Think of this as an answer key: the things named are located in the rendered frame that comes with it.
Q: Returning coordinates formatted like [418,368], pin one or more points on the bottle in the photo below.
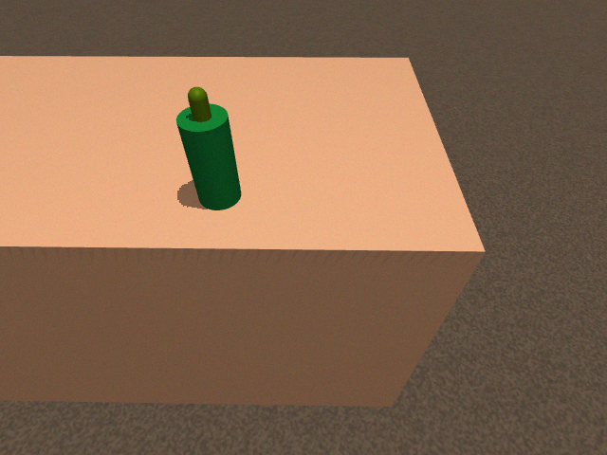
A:
[205,133]

